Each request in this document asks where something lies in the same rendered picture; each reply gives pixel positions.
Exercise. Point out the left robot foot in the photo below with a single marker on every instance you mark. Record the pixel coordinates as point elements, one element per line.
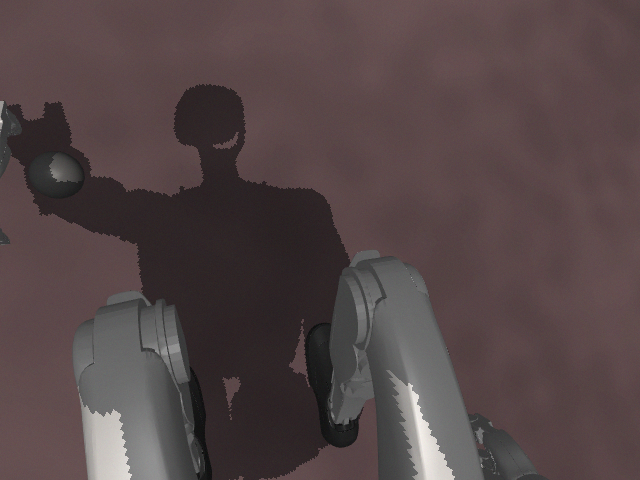
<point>199,428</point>

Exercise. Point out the right robot hand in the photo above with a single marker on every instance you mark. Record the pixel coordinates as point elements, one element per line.
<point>503,459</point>

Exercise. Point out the left robot hand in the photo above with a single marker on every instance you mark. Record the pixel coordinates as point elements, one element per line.
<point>9,126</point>

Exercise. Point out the ball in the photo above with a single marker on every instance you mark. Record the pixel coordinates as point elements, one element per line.
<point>56,174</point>

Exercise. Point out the right robot foot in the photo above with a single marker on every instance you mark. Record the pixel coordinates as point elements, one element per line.
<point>319,367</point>

